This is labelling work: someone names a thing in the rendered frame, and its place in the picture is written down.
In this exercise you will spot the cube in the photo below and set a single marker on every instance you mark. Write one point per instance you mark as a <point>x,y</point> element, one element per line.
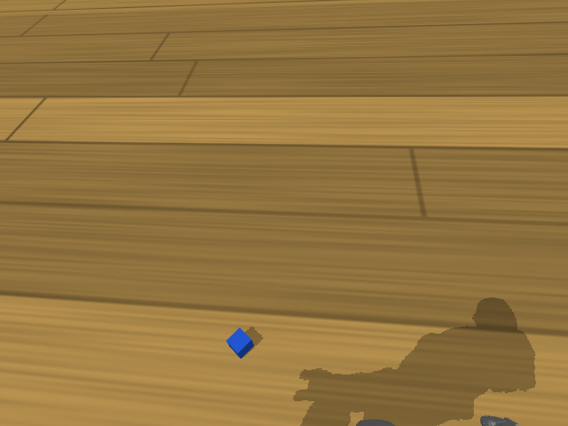
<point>240,343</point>

